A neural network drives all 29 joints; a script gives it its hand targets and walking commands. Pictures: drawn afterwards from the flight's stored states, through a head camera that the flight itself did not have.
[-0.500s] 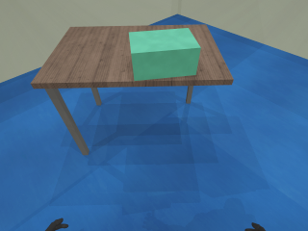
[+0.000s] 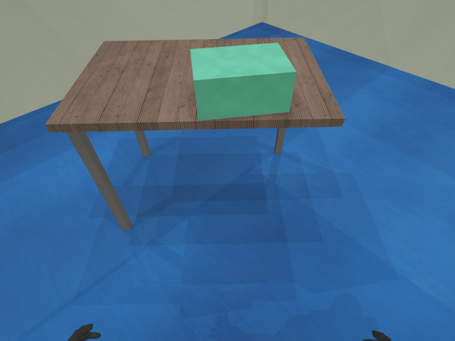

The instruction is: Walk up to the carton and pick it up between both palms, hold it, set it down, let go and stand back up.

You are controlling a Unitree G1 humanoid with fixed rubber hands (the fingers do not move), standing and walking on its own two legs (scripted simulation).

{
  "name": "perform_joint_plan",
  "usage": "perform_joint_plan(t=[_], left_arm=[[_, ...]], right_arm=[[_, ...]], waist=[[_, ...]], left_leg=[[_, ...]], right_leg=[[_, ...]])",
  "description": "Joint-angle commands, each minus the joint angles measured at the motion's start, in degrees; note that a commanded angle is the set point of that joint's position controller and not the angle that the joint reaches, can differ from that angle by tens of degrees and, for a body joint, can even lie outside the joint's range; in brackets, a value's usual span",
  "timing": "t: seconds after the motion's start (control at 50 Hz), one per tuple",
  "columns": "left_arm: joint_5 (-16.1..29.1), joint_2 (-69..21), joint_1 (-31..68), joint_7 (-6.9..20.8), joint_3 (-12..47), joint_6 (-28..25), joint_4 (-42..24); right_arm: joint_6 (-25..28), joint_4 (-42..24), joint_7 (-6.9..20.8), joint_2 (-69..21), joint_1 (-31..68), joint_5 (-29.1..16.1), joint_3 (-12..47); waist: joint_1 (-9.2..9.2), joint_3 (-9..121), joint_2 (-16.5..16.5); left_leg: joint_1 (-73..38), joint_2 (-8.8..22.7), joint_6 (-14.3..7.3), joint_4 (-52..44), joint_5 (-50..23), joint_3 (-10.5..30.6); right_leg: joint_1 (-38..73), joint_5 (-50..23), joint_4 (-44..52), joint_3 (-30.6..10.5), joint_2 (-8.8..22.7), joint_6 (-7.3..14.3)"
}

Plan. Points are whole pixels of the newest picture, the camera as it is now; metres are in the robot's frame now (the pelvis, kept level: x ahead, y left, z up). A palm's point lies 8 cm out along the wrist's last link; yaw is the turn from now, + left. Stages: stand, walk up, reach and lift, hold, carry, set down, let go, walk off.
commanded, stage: stand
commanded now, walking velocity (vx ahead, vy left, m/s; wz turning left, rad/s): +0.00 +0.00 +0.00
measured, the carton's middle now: (239, 80) +0.88 +0.00 +0.01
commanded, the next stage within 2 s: walk up in 0.18 s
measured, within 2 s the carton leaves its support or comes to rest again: neither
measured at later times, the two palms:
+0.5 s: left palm out of the picture +0.10 +0.30 -0.09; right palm out of the picture +0.10 -0.28 -0.11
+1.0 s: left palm (62, 322) +0.17 +0.33 -0.10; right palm out of the picture +0.11 -0.29 -0.11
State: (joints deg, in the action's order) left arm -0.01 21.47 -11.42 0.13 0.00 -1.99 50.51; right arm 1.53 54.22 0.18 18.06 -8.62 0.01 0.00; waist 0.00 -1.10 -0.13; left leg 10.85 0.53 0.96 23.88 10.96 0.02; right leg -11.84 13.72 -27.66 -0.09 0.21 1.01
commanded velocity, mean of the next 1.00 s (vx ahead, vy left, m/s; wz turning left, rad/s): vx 0.00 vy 0.00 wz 0.00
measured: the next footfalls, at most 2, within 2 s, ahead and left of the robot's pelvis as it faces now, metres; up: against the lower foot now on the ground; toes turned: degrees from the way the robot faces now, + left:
right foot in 1.08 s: +0.24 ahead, -0.10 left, +0.00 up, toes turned +1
left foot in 1.62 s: +0.17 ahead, +0.11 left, +0.00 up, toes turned +2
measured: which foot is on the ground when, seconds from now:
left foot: down 0.00-1.00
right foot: down 0.00-0.64, up 0.66-1.00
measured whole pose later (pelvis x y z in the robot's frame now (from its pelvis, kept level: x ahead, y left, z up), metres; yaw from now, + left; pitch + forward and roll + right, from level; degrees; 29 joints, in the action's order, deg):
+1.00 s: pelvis +0.10 +0.01 +0.00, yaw +1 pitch -4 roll +1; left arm 0.0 25.3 -12.8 2.5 0.0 -1.2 50.8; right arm 4.5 54.3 1.7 22.0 -21.0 0.0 0.0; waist 0.0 -4.1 -1.3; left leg 3.1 0.1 -0.3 23.8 16.7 -0.1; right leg -22.3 21.6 -44.0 -1.0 1.0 1.2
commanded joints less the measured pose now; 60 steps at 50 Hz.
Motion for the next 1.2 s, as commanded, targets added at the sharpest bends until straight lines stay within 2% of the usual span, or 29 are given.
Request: perform_joint_plan(t=[0.0, 0.02, 0.12, 0.24, 0.34, 0.36, 0.38, 0.42, 0.44, 0.48, 0.54, 0.56, 0.58, 0.6, 0.62, 0.66, 0.72, 0.74, 0.78, 0.86, 0.9, 0.98, 1.0, 1.02, 1.04, 1.06, 1.08, 1.12, 1.18], left_arm=[[-0.8, 10.5, 3.1, -0.7, -2.6, -1.0, 1.2], [-0.9, 12.0, 3.6, -0.8, -3.0, -1.5, 0.8], [-0.9, 10.4, 3.7, -0.5, -2.5, -0.8, 0.8], [-0.9, 9.7, 2.6, -0.7, -2.6, -1.1, 1.3], [-1.0, 11.6, 3.1, -0.6, -3.1, -1.2, 1.0], [-1.7, 14.6, -0.6, 0.6, -5.7, -1.9, -1.7], [-2.3, 15.1, -2.1, 0.9, -6.0, -1.6, -1.1], [-2.1, 16.2, -5.8, 1.2, -7.5, -1.5, -1.1], [-2.3, 18.2, -6.6, 1.1, -8.1, -1.6, -1.6], [-2.3, 18.2, -4.4, 1.1, -8.3, -2.2, -3.4], [-2.3, 15.7, -0.7, 1.3, -7.1, -1.8, -4.3], [-2.2, 15.6, 2.2, 1.6, -6.6, -1.4, -4.7], [-2.0, 12.4, 4.6, 1.5, -5.7, -1.3, -5.2], [-1.6, 8.7, 4.2, 1.7, -4.6, -1.0, -6.2], [-1.4, 9.8, 2.4, 1.5, -5.2, -0.4, -5.5], [-1.7, 14.1, 0.7, 1.7, -5.6, 0.1, -4.3], [-1.2, 13.5, 0.3, 2.4, -5.6, -0.6, -3.3], [-1.1, 13.5, 0.6, 2.6, -5.6, -0.4, -3.4], [-0.8, 12.4, 0.8, 2.6, -5.5, -0.2, -4.5], [-1.1, 11.6, 3.9, 2.4, -4.9, -0.1, -4.8], [-1.2, 10.4, 4.3, 2.3, -4.5, -0.3, -5.2], [-0.5, 10.7, -3.7, 1.4, -4.8, -1.3, -1.4], [-1.1, 12.2, -6.4, 0.8, -5.7, -1.6, -0.5], [-1.2, 14.1, -8.6, 0.2, -6.4, -1.6, -0.2], [-1.5, 17.8, -11.8, -0.4, -7.3, -1.8, -0.4], [-0.7, 18.6, -9.9, -0.7, -6.9, -2.2, -1.0], [-0.9, 18.1, -5.4, -0.7, -6.5, -1.9, -2.9], [-1.0, 16.9, -2.0, -0.5, -6.7, -1.3, -3.1], [-0.5, 13.1, -1.6, -0.9, -5.4, -2.0, -2.5]], right_arm=[[0.6, 0.9, 0.1, 14.4, 3.9, 1.0, -3.6], [0.4, 0.4, 0.4, 12.3, 1.2, 0.5, -2.7], [0.8, -0.1, 0.2, 14.1, 3.9, 0.6, -2.9], [0.6, 1.1, 0.0, 15.2, 3.4, 0.9, -3.6], [0.7, 0.1, 0.3, 11.8, 4.1, 0.6, -2.4], [1.4, -2.1, 1.0, 17.9, -0.9, 1.3, -5.5], [1.5, -2.5, 1.3, 18.7, -0.9, 1.5, -5.7], [1.2, -4.5, 1.8, 16.1, 2.6, 2.1, -5.4], [1.4, -4.9, 2.0, 15.8, 2.5, 2.4, -5.3], [1.7, -5.5, 2.4, 16.7, -1.3, 2.5, -6.3], [3.0, -4.7, 2.5, 15.2, -4.5, 1.5, -5.8], [3.7, -2.6, 2.1, 14.4, -10.6, 1.0, -5.9], [4.3, -1.3, 1.3, 16.5, -14.9, 1.7, -6.9], [4.5, -0.6, 0.7, 20.9, -17.6, 2.6, -8.4], [4.5, -1.9, 0.3, 23.9, -16.5, 2.4, -8.7], [4.2, -2.5, 0.1, 22.4, -11.0, 1.7, -8.1], [4.6, -3.6, 0.4, 19.4, -9.8, 1.3, -6.6], [4.8, -4.3, 0.2, 19.2, -11.9, 0.9, -6.6], [4.4, -4.9, 0.3, 19.6, -14.1, 1.0, -6.9], [4.0, -5.1, 0.3, 20.6, -14.5, 0.4, -7.3], [3.7, -6.2, 0.4, 20.8, -13.0, 0.5, -6.9], [2.1, -7.6, 0.4, 18.7, -6.8, 0.2, -5.8], [1.7, -7.5, 0.0, 16.5, -8.2, -0.3, -4.9], [1.5, -7.4, -0.2, 14.5, -9.2, -0.8, -4.7], [1.3, -8.0, -0.4, 11.4, -11.6, -0.9, -3.4], [0.1, -6.0, -0.9, 11.8, -14.1, -0.1, -3.3], [-1.0, -4.4, -1.1, 14.4, -15.8, 0.2, -4.2], [-1.0, -2.6, -0.8, 17.1, -15.9, -0.4, -4.6], [-1.3, -0.3, 0.2, 14.3, -15.0, -0.6, -4.2]], waist=[[-0.10, 1.1, 1.4], [0.66, 2.6, -1.8], [-0.10, 3.4, 0.9], [0.12, 3.1, -1.7], [-0.75, 3.7, 2.0], [-0.76, 9.3, -1.5], [-1.34, 3.4, -2.8], [-3.08, -2.8, -5.0], [-3.34, -5.4, -9.3], [-1.89, -3.1, -7.0], [0.32, -0.7, -4.3], [3.71, 3.6, -4.5], [6.13, 1.9, 1.6], [7.32, 2.7, 12.5], [5.29, 1.5, 10.5], [2.73, -3.6, 6.2], [1.12, -10.2, 4.5], [2.17, -7.6, 3.7], [3.33, -4.1, 6.5], [3.31, -6.4, 3.5], [3.16, -6.1, 5.8], [-0.92, -2.8, 6.5], [-2.05, 0.1, 1.6], [-3.17, 5.2, -2.5], [-3.29, 9.3, -13.4], [-1.40, 5.8, -9.7], [0.05, 3.6, -4.4], [0.63, -1.1, -9.1], [1.18, -4.8, -6.4]], left_leg=[[-2.4, 6.3, -2.9, -4.8, -5.2, 5.8], [-2.8, 6.2, -2.8, -6.0, -5.1, 6.2], [-2.8, 6.2, -2.7, -5.1, -5.1, 5.5], [-4.3, 6.5, -3.2, -5.0, -5.4, 6.6], [-2.5, 6.2, -3.2, -5.0, -5.3, 5.5], [0.1, 3.1, -5.5, -0.6, 16.1, 5.0], [9.2, 3.5, -6.3, 1.3, 26.0, 6.7], [19.5, -0.5, -4.1, 7.4, 22.5, 0.5], [23.2, -0.6, -3.4, 14.7, 18.2, -1.8], [20.8, 2.9, -3.2, 19.0, 16.6, 0.9], [11.9, 2.7, -3.9, 5.1, 11.1, 0.1], [1.2, 1.2, -4.2, -3.0, 5.5, -1.4], [-6.1, 1.3, -4.0, -5.9, 3.4, 2.4], [-16.3, 13.0, -6.4, -11.5, 7.6, 23.8], [-18.5, 18.4, -8.6, -12.4, 8.0, 35.6], [-7.1, 16.6, -9.4, -14.2, 24.3, 32.3], [-2.9, 13.4, -10.7, -12.6, 4.6, 21.0], [-5.6, 12.6, -8.3, -11.3, -3.5, 18.4], [-11.5, 11.4, -9.1, -8.2, -17.3, 14.7], [-9.4, 14.9, -13.2, -9.7, -10.2, 15.7], [-5.1, 15.2, -13.8, -7.9, -14.7, 12.7], [2.6, 10.4, -9.5, 2.6, -17.6, 5.7], [1.8, 7.4, -7.2, 10.0, -17.1, 4.5], [1.9, 5.1, -5.6, 18.0, -12.2, 2.5], [10.3, 0.1, -3.1, 29.0, 6.8, 1.6], [13.6, -3.9, -2.2, 31.8, 21.4, 3.7], [11.5, -0.9, -2.7, 32.9, 21.9, 6.7], [12.4, 0.4, -3.2, 34.8, 18.6, 7.1], [11.0, 1.1, -1.8, 29.1, 9.9, 7.3]], right_leg=[[1.5, -7.0, 10.5, -6.6, 7.3, 1.4], [2.9, -7.1, 9.6, -6.0, 7.2, 1.0], [2.8, -5.8, 9.7, -6.2, 7.3, 1.0], [2.1, -8.5, 9.9, -6.1, 7.1, 0.8], [3.1, -6.7, 9.9, -7.6, 7.9, 1.5], [8.0, 15.0, 6.0, -5.3, 4.8, 3.5], [7.4, 24.7, 6.9, -8.3, 5.6, 4.9], [8.0, 35.5, 14.4, -17.0, 11.7, 8.5], [8.5, 34.9, 18.2, -23.5, 16.6, 10.4], [7.8, 27.9, 18.3, -21.2, 19.7, 12.8], [7.4, 8.3, 9.7, -12.7, 15.5, 10.8], [3.5, 2.3, 2.2, -7.7, 12.3, 7.9], [-5.4, 2.4, -9.4, -2.2, 6.2, 4.4], [-20.2, 12.5, -24.0, 2.0, -0.7, 0.9], [-28.2, 17.7, -29.9, -2.6, -4.5, 0.1], [-25.9, 13.5, -29.3, -6.8, 0.7, 0.9], [-23.2, 8.6, -26.5, -4.7, 2.6, 0.9], [-21.6, 7.2, -25.8, -4.6, 2.1, 0.4], [-21.3, 7.0, -22.7, -2.8, 1.2, -1.0], [-20.4, 5.3, -16.9, -1.7, 3.3, -1.2], [-15.1, 3.3, -12.5, 0.0, 4.0, -0.5], [2.7, -9.2, -0.3, 2.6, 1.6, 0.6], [8.0, -12.1, 3.8, 2.2, 0.9, 1.7], [13.8, -14.0, 5.6, -1.4, 3.4, 3.0], [20.9, -18.3, 7.5, -19.4, 14.8, 5.2], [15.5, -14.9, 10.6, -27.7, 20.6, 6.3], [8.4, -0.1, 12.6, -26.3, 21.1, 6.7], [1.9, 13.0, 15.1, -22.8, 16.9, 6.3], [-2.9, 3.4, 16.1, -12.4, 11.0, -0.5]])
